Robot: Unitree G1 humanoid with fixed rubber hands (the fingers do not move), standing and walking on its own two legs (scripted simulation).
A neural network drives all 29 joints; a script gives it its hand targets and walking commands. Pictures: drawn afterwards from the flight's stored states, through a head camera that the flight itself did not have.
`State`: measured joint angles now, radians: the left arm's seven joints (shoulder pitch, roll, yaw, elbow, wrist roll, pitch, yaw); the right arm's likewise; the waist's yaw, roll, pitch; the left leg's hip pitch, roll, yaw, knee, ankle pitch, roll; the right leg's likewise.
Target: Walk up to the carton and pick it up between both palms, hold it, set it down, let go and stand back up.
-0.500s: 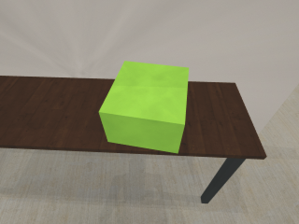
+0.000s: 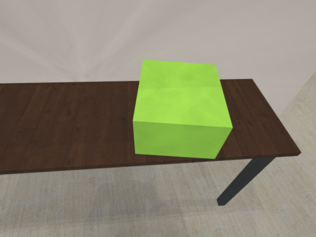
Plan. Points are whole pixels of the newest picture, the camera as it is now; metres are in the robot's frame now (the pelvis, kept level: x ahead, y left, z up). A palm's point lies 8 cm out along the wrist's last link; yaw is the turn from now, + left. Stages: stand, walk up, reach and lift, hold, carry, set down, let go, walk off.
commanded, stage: walk up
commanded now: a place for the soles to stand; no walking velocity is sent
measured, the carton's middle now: (177, 107) +0.51 -0.04 +0.02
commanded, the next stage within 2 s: none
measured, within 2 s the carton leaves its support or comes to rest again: neither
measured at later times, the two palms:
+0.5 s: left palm out of the picture +0.06 +0.25 -0.12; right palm out of the picture -0.04 -0.25 -0.12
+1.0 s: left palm out of the picture +0.09 +0.23 -0.12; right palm out of the picture +0.01 -0.26 -0.11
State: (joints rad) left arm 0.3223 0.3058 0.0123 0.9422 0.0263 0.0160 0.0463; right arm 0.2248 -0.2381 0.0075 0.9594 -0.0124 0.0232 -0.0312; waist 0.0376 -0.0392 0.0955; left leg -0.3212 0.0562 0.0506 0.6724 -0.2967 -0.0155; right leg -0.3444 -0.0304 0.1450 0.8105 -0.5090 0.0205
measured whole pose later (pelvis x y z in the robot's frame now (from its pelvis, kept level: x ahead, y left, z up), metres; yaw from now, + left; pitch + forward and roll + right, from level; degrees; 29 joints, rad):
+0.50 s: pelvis +0.00 +0.01 +0.01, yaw -8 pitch -3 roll +0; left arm 0.29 0.24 -0.01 0.97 0.02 0.01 0.01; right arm 0.35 -0.27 0.03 0.93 -0.02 0.02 -0.01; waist -0.02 0.01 0.07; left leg -0.24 0.10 0.17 0.56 -0.32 0.00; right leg -0.23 0.00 0.01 0.53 -0.24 0.00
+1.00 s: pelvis +0.03 -0.01 +0.02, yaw -9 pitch -1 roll +1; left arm 0.26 0.26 -0.06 1.04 0.00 -0.01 0.02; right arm 0.30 -0.25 0.06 0.99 -0.02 -0.02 -0.02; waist 0.00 -0.01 0.04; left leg -0.18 0.08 0.12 0.45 -0.25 -0.03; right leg -0.19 0.01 0.02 0.48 -0.27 -0.02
